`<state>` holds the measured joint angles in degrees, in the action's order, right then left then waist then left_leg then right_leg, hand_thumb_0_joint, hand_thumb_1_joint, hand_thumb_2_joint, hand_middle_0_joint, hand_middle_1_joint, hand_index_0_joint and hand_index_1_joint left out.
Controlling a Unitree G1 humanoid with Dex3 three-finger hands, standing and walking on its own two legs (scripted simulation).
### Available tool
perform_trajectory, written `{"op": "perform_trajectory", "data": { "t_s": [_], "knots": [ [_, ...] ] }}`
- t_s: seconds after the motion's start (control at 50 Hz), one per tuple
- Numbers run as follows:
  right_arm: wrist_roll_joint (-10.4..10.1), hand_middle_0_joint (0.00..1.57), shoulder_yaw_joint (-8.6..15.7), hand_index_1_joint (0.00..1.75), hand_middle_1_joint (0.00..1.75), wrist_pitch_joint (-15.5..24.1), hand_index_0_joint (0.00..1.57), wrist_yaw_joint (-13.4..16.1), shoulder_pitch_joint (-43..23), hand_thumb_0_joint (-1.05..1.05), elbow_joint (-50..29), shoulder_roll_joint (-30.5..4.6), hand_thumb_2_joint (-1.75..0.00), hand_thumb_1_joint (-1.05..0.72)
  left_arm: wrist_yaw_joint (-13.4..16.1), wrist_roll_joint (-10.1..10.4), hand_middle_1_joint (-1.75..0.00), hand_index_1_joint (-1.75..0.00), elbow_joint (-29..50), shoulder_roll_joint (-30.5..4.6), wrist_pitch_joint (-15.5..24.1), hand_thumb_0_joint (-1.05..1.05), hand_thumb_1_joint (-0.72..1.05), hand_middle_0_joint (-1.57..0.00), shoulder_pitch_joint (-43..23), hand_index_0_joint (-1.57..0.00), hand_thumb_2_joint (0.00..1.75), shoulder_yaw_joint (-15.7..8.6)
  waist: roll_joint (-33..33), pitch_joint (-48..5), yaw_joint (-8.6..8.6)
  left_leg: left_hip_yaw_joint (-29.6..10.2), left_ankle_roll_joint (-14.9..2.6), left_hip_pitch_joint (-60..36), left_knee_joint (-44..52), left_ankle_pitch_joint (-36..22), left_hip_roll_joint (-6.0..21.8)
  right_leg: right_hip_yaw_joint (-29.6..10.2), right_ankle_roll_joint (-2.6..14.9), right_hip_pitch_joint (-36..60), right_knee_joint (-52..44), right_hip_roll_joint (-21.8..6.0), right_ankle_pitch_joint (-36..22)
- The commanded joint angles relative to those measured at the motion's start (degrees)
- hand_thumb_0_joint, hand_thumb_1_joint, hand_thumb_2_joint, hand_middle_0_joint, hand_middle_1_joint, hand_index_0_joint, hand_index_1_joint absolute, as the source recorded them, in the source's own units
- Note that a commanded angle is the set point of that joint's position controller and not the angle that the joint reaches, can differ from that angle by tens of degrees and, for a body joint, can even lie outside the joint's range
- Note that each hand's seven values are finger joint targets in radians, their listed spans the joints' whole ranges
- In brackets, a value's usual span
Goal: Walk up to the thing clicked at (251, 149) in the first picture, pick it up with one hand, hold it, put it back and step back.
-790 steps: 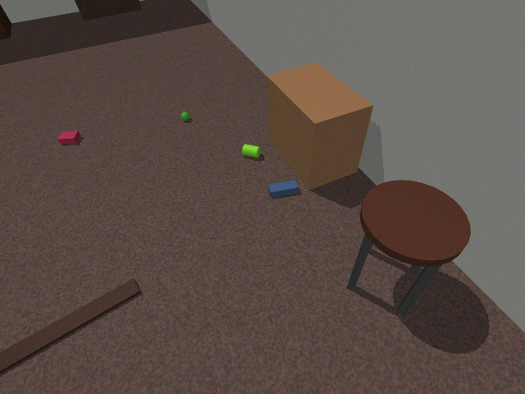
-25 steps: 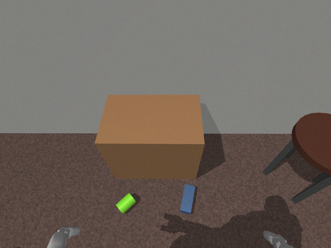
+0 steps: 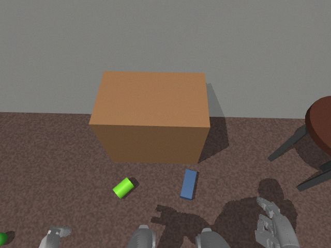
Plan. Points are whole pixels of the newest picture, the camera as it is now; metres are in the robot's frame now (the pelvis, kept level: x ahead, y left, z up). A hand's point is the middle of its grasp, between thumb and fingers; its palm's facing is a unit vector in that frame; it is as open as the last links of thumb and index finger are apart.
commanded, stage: rise first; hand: left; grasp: from above
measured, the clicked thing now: (123, 187) +0.43 +0.26 -0.65
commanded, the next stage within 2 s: approach in 1.94 s
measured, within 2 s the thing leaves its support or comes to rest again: neither
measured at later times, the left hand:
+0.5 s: hand (85, 231) +0.20 +0.30 -0.28, palm faces -0.27 -0.48 -0.84, open 14.0 cm
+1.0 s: hand (101, 206) +0.31 +0.30 -0.44, palm faces -0.27 -0.25 -0.93, open 11.9 cm
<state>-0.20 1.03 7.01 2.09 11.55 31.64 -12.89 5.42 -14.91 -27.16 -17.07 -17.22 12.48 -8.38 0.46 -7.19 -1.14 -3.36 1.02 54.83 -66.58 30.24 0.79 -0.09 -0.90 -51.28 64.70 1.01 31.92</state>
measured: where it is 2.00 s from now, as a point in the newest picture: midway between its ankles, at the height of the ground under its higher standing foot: outside the picture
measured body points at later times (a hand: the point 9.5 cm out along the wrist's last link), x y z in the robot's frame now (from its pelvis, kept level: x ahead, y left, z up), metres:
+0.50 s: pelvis -0.05 -0.01 -0.13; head +0.12 +0.01 +0.29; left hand +0.21 +0.32 -0.24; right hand +0.14 -0.27 -0.25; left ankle +0.01 +0.13 -0.65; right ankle -0.01 -0.13 -0.65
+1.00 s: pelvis -0.09 -0.01 -0.29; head +0.12 +0.01 +0.11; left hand +0.32 +0.31 -0.39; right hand -0.03 -0.26 -0.43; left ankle +0.01 +0.13 -0.65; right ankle -0.01 -0.13 -0.65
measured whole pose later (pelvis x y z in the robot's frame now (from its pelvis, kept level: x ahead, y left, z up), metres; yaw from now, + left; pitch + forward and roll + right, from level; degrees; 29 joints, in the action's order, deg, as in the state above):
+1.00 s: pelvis -0.09 -0.01 -0.29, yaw -5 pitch +34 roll -4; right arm 6.8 -0.8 10.9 -5.6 6.6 49.6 -13.3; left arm 31.5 -47.5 -79.0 -31.0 -11.0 -44.6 -12.8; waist 0.3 -7.9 -7.0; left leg -6.8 2.8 122.3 -124.4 36.5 1.0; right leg 1.8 -1.4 -119.2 123.1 4.2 38.6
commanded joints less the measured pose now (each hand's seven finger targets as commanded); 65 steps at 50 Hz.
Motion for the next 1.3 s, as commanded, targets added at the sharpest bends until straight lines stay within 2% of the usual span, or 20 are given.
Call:
{"op": "perform_trajectory", "data": {
  "t_s": [0.0,0.08,0.12,0.22,0.28,0.34,0.4,0.42,0.48,0.5,0.58,0.68,0.76,0.8,0.92,1.0,1.02,1.1,1.22,1.28],
  "knots": [
    [0.0,0.20,3.2,0.30,0.30,2.8,0.20,1.1,0.4,0.00,-7.3,-8.2,-0.89,-0.86,2.0,-2.1,-1.03,-1.02,7.6,-10.4,0.4,0.00,-0.48,-0.11,2.9,-0.12,0.89,-4.4,4.0,-15.3,0.36,1.8,-1.15,-11.1,5.9,-21.6,-0.1,2.2,2.05,4.4,-5.2,0.6,-18.8],
    [-0.1,0.20,3.3,0.30,0.30,2.8,0.20,1.1,0.0,0.00,-7.7,-8.2,-0.89,-0.86,2.9,-3.0,-1.05,-1.03,8.7,-10.1,0.0,0.00,-0.48,-0.09,3.9,-0.11,0.88,-4.2,3.6,-16.1,0.46,1.8,-1.18,-8.6,4.2,-19.3,-0.4,2.4,2.16,2.7,-3.6,0.7,-17.3],
    [0.0,0.20,3.2,0.30,0.30,3.0,0.20,1.3,-0.4,0.00,-7.2,-8.3,-0.89,-0.86,3.7,-4.0,-1.03,-1.02,9.1,-11.1,0.2,0.00,-0.48,-0.09,-0.1,-0.10,0.89,-3.8,3.9,-17.0,-0.48,1.9,-1.52,-6.9,1.8,-19.7,-0.4,2.2,2.06,0.7,-2.0,0.8,-18.3],
    [0.2,0.20,3.0,0.30,0.30,3.4,0.20,1.2,-1.8,0.00,-4.9,-9.0,-0.88,-0.85,7.3,-10.0,-1.03,-1.02,-0.1,-10.8,2.4,0.00,-0.47,-0.08,-10.7,-0.10,0.89,-3.0,3.9,-15.8,-1.02,1.2,-1.14,1.7,-3.7,-13.2,-0.4,2.4,2.67,-10.7,5.9,0.9,-11.7],
    [0.4,0.20,3.1,0.30,0.30,3.6,0.20,0.9,-2.7,0.00,-2.9,-10.0,-0.89,-0.88,10.7,-13.5,-1.02,-1.02,-4.5,-10.7,3.9,0.00,-0.50,-0.09,-17.4,-0.10,0.92,-2.4,6.0,-19.0,-0.29,0.4,-0.46,4.9,-6.8,-11.6,-0.3,2.4,3.12,-17.5,11.6,0.9,-9.8],
    [0.6,0.20,3.3,0.30,0.30,3.7,0.20,1.0,-2.9,0.00,-0.4,-10.6,-0.89,-0.89,14.1,-17.2,-1.00,-1.01,-8.1,-11.1,4.6,0.00,-0.53,-0.10,-25.4,-0.09,0.97,-0.3,5.6,-23.8,-1.12,0.8,-0.54,8.5,-11.6,-10.6,-0.4,2.2,3.13,-22.5,15.6,1.0,-9.6],
    [1.0,0.20,3.1,0.30,0.30,3.6,0.20,0.9,-3.2,0.00,2.5,-11.2,-0.90,-0.90,17.7,-20.8,-1.00,-1.00,-12.2,-15.1,4.5,0.00,-0.52,-0.12,-31.3,-0.12,0.96,-1.2,5.6,-29.0,-0.36,2.0,-0.90,13.1,-17.4,-11.6,-0.4,1.9,2.85,-25.5,18.9,1.4,-11.1],
    [1.3,0.20,3.0,0.30,0.30,3.5,0.20,0.8,-3.1,0.00,3.2,-11.3,-0.90,-0.91,18.7,-21.4,-0.98,-0.99,-13.7,-14.8,4.4,0.00,-0.52,-0.14,-33.9,-0.13,0.96,-0.6,4.6,-30.5,-1.20,1.8,-0.99,14.9,-18.8,-10.9,-0.5,2.2,2.80,-26.5,20.1,1.5,-10.8],
    [2.0,0.20,2.7,0.30,0.30,3.2,0.20,0.3,-2.4,0.00,5.6,-11.7,-0.90,-0.92,20.5,-23.8,-0.98,-0.99,-18.6,-19.0,3.9,0.00,-0.50,-0.15,-40.3,-0.15,0.95,-1.6,4.5,-35.6,-0.04,2.7,-1.35,18.6,-24.2,-11.9,-0.5,2.0,2.55,-27.5,23.2,1.6,-12.4],
    [2.2,0.20,2.5,0.30,0.30,3.1,0.20,0.1,-2.5,0.00,5.9,-11.6,-0.90,-0.91,20.9,-25.1,-0.96,-0.97,-22.4,-19.0,3.7,0.00,-0.48,-0.17,-42.4,-0.16,0.94,-1.2,3.3,-34.9,-0.58,2.6,-1.39,21.7,-25.2,-8.9,-0.5,2.3,2.59,-29.0,24.1,1.7,-10.0],
    [3.3,0.20,2.1,0.30,0.30,2.7,0.20,-1.2,-2.7,0.00,7.3,-10.3,-0.90,-0.91,22.5,-28.5,-0.90,-0.91,-29.5,-22.4,4.0,0.00,-0.43,-0.23,-48.9,-0.22,0.91,-2.3,2.7,-36.1,0.86,3.4,-1.85,28.8,-30.4,-3.9,-0.4,2.1,2.49,-32.6,27.1,1.9,-4.7],
    [4.6,0.20,2.1,0.30,0.30,3.0,0.20,-3.1,-2.5,0.00,8.7,-9.7,-0.89,-0.89,23.8,-32.1,-0.76,-0.78,-35.1,-25.1,4.5,0.00,-0.28,-0.35,-57.3,-0.34,0.81,-2.2,2.7,-35.8,-0.82,3.6,-2.28,35.9,-35.9,0.7,-0.3,1.9,2.34,-37.9,30.6,2.3,1.2],
    [5.5,0.20,1.8,0.30,0.30,3.8,0.20,-4.5,-0.9,0.00,10.7,-10.1,-0.89,-0.88,25.6,-33.8,-0.71,-0.72,-39.2,-26.4,5.7,0.00,-0.21,-0.41,-63.0,-0.40,0.75,-2.6,2.3,-36.1,-3.03,3.2,-2.47,39.5,-40.1,2.9,0.0,2.6,2.22,-42.3,34.0,2.6,4.0],
    [6.0,0.20,1.6,0.30,0.30,4.3,0.20,-5.1,0.0,0.00,11.9,-10.5,-0.89,-0.89,26.8,-34.5,-0.70,-0.70,-38.5,-29.0,6.4,0.00,-0.17,-0.43,-67.5,-0.43,0.71,-3.7,5.0,-37.1,-3.56,3.1,-2.35,39.4,-41.6,3.5,0.2,3.2,2.33,-45.0,36.1,2.5,4.2],
    [6.8,0.20,1.3,0.30,0.30,5.8,0.20,-7.1,2.3,0.00,14.8,-11.4,-0.90,-0.89,28.7,-33.4,-0.68,-0.69,-43.8,-30.8,6.5,0.00,-0.16,-0.45,-74.1,-0.44,0.70,-5.7,9.8,-38.0,-5.17,2.4,-1.93,38.8,-44.3,4.4,0.7,5.4,2.75,-51.0,41.4,2.3,3.6],
    [7.1,0.20,1.0,0.30,0.30,6.6,0.20,-8.4,3.8,0.00,16.2,-12.3,-0.90,-0.89,28.0,-32.2,-0.64,-0.65,-48.4,-33.1,5.4,0.00,-0.16,-0.47,-77.4,-0.45,0.70,-6.9,10.7,-36.9,-6.30,1.6,-1.94,40.7,-46.1,4.0,0.8,6.2,2.76,-53.4,44.3,2.3,2.6],
    [7.1,0.20,1.1,0.30,0.30,6.8,0.20,-8.7,3.3,0.00,16.5,-12.5,-0.90,-0.89,27.7,-32.4,-0.65,-0.66,-50.0,-33.4,5.2,0.00,-0.15,-0.46,-77.0,-0.45,0.70,-6.9,11.6,-36.0,-5.75,1.3,-1.79,41.0,-46.0,4.8,0.7,6.5,3.00,-55.7,45.1,2.3,3.4],
    [7.3,0.20,0.6,0.30,0.30,7.2,0.20,-9.9,4.7,0.00,17.1,-12.7,-0.90,-0.89,26.9,-33.5,-0.65,-0.65,-52.5,-32.6,4.7,0.00,-0.14,-0.47,-79.8,-0.47,0.69,-5.8,12.8,-34.8,-7.35,1.3,-1.70,42.3,-48.6,3.0,0.6,6.7,3.11,-56.5,47.5,2.6,1.0],
    [7.6,0.20,0.0,0.30,0.30,8.2,0.20,-12.1,6.3,0.00,17.4,-14.0,-0.90,-0.90,27.0,-35.1,-0.66,-0.65,-55.9,-33.3,5.0,0.00,-0.10,-0.49,-80.4,-0.49,0.63,-7.1,11.9,-32.4,-8.17,1.1,-1.95,46.4,-51.7,0.6,0.4,7.4,2.85,-58.5,50.8,2.8,-1.5],
    [7.8,0.20,-0.2,0.30,0.30,8.4,0.20,-13.1,7.3,0.00,17.4,-14.9,-0.90,-0.90,26.7,-35.5,-0.69,-0.68,-56.1,-34.7,5.2,0.00,-0.11,-0.47,-82.2,-0.48,0.63,-7.5,13.5,-34.2,-8.89,0.6,-1.68,44.6,-52.8,-1.0,0.6,8.0,2.96,-58.4,52.6,3.0,-3.1]
  ]
}}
